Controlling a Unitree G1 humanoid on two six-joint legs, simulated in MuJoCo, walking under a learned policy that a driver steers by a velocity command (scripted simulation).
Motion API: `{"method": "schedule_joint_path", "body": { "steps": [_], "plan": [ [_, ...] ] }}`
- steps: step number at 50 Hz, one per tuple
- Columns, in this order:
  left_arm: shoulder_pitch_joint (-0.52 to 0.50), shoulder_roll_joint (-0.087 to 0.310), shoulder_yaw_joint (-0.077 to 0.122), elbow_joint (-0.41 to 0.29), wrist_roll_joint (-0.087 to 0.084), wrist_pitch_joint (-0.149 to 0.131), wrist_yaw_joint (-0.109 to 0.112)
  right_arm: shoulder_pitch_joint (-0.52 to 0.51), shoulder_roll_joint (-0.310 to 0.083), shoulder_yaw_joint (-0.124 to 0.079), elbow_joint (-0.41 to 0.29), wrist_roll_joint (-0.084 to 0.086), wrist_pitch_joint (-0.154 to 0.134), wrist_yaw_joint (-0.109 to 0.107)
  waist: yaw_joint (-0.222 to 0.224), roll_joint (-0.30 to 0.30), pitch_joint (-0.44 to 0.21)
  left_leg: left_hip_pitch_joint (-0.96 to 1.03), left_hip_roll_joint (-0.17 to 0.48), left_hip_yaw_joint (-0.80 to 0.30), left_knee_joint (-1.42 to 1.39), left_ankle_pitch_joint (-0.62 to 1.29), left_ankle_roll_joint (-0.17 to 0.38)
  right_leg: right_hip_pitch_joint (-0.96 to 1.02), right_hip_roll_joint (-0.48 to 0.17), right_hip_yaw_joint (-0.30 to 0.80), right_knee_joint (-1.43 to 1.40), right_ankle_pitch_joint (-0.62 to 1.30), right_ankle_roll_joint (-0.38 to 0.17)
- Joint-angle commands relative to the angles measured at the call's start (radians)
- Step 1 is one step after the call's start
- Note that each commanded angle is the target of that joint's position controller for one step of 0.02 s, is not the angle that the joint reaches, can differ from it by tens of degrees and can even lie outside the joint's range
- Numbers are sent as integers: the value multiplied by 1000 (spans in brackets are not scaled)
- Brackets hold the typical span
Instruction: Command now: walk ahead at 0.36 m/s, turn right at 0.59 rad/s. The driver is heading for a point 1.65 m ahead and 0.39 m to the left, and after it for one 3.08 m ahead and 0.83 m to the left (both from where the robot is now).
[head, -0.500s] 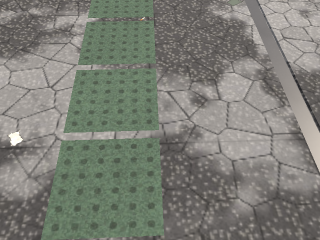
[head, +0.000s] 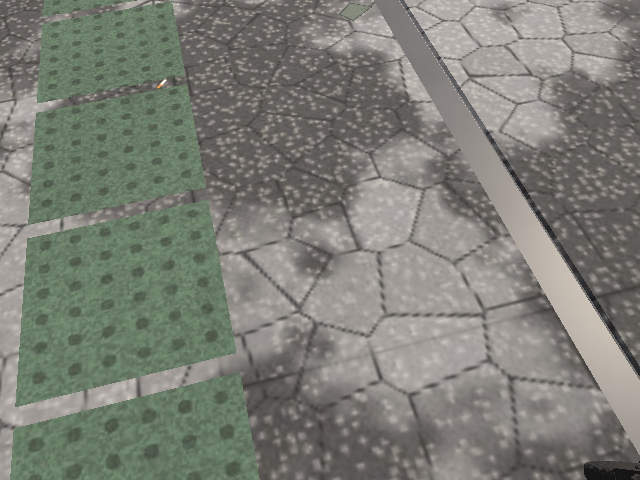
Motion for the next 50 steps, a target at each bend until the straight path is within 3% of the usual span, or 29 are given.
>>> {"method": "schedule_joint_path", "body": {
  "steps": [1,7,9,10,11,12,13,14,15,18,21,24,25,26,28,29,30,32,35,38,40,41,42,43,44,45,46,47,50],
  "plan": [
    [-21,193,54,-64,-3,-1,20,-73,-39,-4,-78,0,-9,7,-13,-108,-43,149,-89,61,-189,194,-12,-105,-169,117,-55,397,-102],
    [-19,169,53,-67,-6,33,41,-53,-104,-25,-97,6,-13,19,-35,-154,-89,220,-121,-1,-327,121,33,34,-201,288,148,353,-52],
    [-63,125,38,-103,-2,34,40,68,-142,-36,-77,-17,-27,10,-97,-117,-184,452,-39,-22,-398,335,93,-6,-116,261,361,296,8],
    [9,64,19,-120,20,32,37,142,-194,-42,-79,-34,-22,2,-82,72,-316,740,182,-208,-310,756,179,-189,-16,162,641,-171,64],
    [203,83,14,-111,-5,33,32,185,-196,-44,-56,-24,0,8,-16,313,-459,931,390,-553,-335,709,378,-384,48,110,880,-590,108],
    [213,177,32,-68,-11,43,32,131,-129,-28,-82,3,12,13,-25,173,-414,837,349,-573,-388,415,372,-423,-27,141,979,-507,138],
    [88,202,39,-74,-11,60,36,86,-72,-9,-96,2,24,12,-56,96,-294,726,267,-431,-407,259,324,-446,-49,101,1004,-436,158],
    [31,185,36,-72,-4,78,42,43,-36,11,-92,-7,35,16,-50,37,-221,596,203,-340,-439,146,291,-420,-74,79,953,-396,166],
    [4,160,31,-79,11,91,45,3,-11,24,-85,-8,41,20,-31,40,-165,474,163,-295,-472,59,271,-363,-109,76,850,-360,168],
    [-15,73,2,-78,24,81,40,-17,-77,3,-62,-5,58,23,-18,131,-108,328,47,-163,-507,135,242,-171,-104,-37,493,-331,168],
    [-31,99,7,-65,16,68,39,28,-137,-18,-56,16,70,14,-31,116,-169,399,80,-222,-485,108,268,-90,-82,-38,308,-159,151],
    [-57,119,15,-67,23,66,35,21,-134,-17,-65,36,87,4,-14,92,-133,292,50,-249,-487,-134,211,30,-84,-43,135,-16,94],
    [-61,150,22,-82,33,64,39,32,-116,-12,-65,33,87,3,-14,56,-128,221,25,-236,-455,-212,172,83,-155,11,114,-6,57],
    [-71,205,39,-79,39,67,42,44,-91,-8,-79,30,84,5,-42,-83,-104,152,-55,-130,-392,-299,123,63,-232,76,93,-89,8],
    [-103,179,37,-91,45,63,45,48,-87,-12,-79,32,79,6,-37,-231,-70,130,-154,32,-141,-293,67,7,-362,205,-18,-30,-74],
    [-143,181,38,-107,48,56,50,73,-94,-20,-71,32,81,7,-40,-257,-71,103,-139,60,11,-374,50,19,-424,235,-8,139,-111],
    [-151,171,36,-115,42,46,54,92,-116,-33,-65,30,88,6,-36,-220,-76,63,-119,46,148,-432,31,40,-454,233,8,308,-135],
    [-181,158,32,-115,21,35,57,127,-92,-35,-61,35,109,4,-57,-154,-80,16,-85,31,248,-427,3,82,-442,152,49,490,-127],
    [-205,174,41,-106,13,51,51,97,-47,-15,-86,42,124,16,-39,-177,-88,98,-71,104,106,-323,-20,73,-374,17,69,501,-90],
    [-181,200,52,-92,6,66,47,80,-72,-19,-121,44,129,38,-21,-206,-115,206,-88,155,-59,-262,-3,80,-386,-18,102,471,-84],
    [-197,202,52,-85,-15,61,45,140,-86,-30,-110,38,133,42,-61,-188,-123,331,-120,193,-243,-114,36,38,-379,-56,176,400,-42],
    [-154,180,48,-63,-15,53,39,176,-110,-42,-103,30,133,32,-72,-138,-131,440,-131,157,-342,7,67,-25,-347,-102,264,299,12],
    [-113,139,38,-64,17,44,32,207,-214,-71,-116,29,132,14,-60,77,-157,618,29,-92,-387,365,139,-218,-262,-194,501,10,112],
    [-202,82,13,-136,49,38,36,231,-315,-87,-135,-2,122,15,-87,305,-185,681,289,-482,-418,622,378,-483,-95,-145,730,-527,179],
    [-262,139,28,-132,31,37,39,256,-250,-68,-137,-17,102,22,-144,139,-238,683,294,-468,-435,532,435,-500,-112,-12,879,-542,173],
    [-263,152,34,-128,11,41,40,210,-224,-57,-138,-11,88,19,-114,99,-186,635,243,-372,-431,453,390,-514,-127,-1,903,-464,158],
    [-244,154,38,-106,12,45,49,159,-202,-55,-141,10,85,10,-88,48,-153,601,183,-309,-432,342,331,-518,-144,1,866,-380,155],
    [-241,165,43,-101,19,49,58,116,-179,-46,-149,27,91,0,-74,50,-127,566,154,-280,-437,294,297,-512,-153,8,820,-313,160],
    [-198,138,41,-90,16,45,52,99,-169,-40,-164,21,108,-20,-47,80,-147,497,94,-232,-451,275,283,-416,-115,-9,752,-205,179]
  ]
}}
